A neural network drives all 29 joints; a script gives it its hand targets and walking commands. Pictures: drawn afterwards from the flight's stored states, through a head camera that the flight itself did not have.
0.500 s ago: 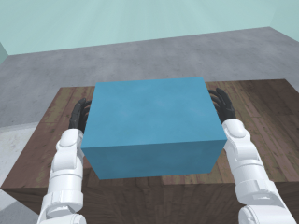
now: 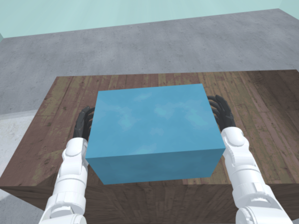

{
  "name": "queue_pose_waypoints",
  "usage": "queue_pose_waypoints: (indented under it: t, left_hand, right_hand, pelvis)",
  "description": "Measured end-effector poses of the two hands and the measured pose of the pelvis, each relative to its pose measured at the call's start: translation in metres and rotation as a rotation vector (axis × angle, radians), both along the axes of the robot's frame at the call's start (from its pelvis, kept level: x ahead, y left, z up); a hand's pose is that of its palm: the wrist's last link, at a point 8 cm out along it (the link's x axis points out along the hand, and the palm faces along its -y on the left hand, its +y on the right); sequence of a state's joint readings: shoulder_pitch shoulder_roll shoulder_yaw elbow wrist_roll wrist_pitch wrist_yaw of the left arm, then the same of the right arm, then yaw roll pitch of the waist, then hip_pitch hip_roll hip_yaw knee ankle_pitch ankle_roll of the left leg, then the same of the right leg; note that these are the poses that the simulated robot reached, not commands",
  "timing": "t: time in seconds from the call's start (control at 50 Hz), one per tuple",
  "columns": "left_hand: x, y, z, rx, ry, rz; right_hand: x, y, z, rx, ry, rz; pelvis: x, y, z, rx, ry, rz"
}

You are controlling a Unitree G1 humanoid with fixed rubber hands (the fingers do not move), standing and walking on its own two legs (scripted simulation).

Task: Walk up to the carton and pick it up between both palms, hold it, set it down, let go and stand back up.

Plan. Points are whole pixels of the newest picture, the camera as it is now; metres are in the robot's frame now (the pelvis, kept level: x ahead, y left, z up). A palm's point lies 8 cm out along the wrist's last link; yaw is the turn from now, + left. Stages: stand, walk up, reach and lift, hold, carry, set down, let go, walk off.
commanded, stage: set down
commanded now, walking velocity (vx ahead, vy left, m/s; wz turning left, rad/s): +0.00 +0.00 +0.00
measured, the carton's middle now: (153, 133) +0.37 +0.02 +0.04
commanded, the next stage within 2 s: none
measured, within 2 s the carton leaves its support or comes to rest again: rests again in 1.32 s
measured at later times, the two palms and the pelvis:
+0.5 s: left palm (87, 142) +0.35 +0.21 +0.02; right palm (224, 132) +0.37 -0.19 +0.04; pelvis +0.00 +0.00 +0.00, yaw +0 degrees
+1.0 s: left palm (88, 150) +0.34 +0.21 -0.01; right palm (220, 131) +0.37 -0.18 +0.03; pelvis +0.00 +0.01 -0.01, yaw +0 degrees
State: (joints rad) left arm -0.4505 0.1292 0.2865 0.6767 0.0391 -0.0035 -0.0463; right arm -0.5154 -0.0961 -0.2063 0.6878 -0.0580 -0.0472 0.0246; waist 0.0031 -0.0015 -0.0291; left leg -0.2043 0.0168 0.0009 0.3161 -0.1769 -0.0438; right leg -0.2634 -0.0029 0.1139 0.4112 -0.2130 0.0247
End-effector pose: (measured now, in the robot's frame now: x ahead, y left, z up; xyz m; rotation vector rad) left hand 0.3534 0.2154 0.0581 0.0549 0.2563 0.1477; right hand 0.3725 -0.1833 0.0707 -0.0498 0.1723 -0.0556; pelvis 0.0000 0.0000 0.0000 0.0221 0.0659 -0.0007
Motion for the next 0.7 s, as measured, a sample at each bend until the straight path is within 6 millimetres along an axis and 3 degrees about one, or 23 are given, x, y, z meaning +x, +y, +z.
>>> queue_pose_waypoints:
  t: [0.3, 0.7]
  left_hand:
    - [0.006, -0.002, -0.024, 0.010, 0.031, -0.016]
    - [-0.014, -0.003, -0.055, -0.008, 0.049, 0.016]
  right_hand:
    - [0.000, -0.002, -0.026, 0.022, 0.031, -0.019]
    - [-0.007, -0.001, -0.037, -0.005, 0.047, 0.013]
  pelvis:
    - [0.006, 0.003, -0.001, -0.005, 0.051, 0.001]
    - [-0.005, 0.004, -0.004, -0.017, 0.128, -0.003]
